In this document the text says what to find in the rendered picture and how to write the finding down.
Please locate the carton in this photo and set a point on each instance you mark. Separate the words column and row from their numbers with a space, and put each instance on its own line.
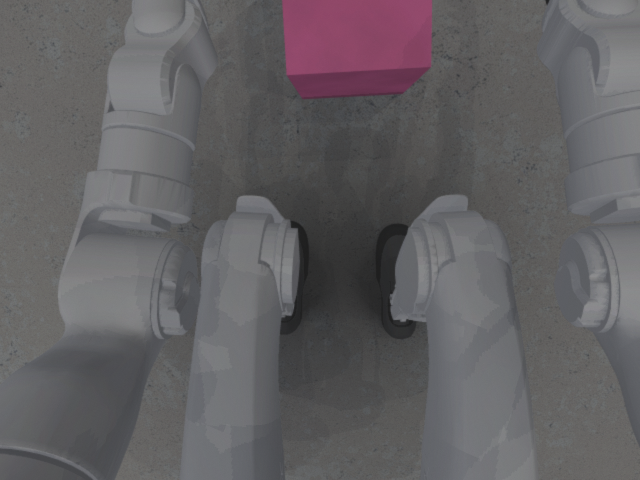
column 348, row 48

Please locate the left robot forearm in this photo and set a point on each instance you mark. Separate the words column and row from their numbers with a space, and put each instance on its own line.
column 149, row 130

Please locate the robot left thigh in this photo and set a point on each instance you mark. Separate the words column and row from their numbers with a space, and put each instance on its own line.
column 232, row 428

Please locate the robot left upper arm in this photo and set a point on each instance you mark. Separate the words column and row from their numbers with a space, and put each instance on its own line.
column 70, row 413

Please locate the robot right upper arm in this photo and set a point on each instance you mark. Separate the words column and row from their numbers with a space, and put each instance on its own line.
column 597, row 286

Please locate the right robot forearm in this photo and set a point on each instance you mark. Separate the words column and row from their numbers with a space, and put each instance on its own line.
column 592, row 49

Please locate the robot right shin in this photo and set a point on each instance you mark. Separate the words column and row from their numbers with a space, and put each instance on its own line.
column 401, row 308

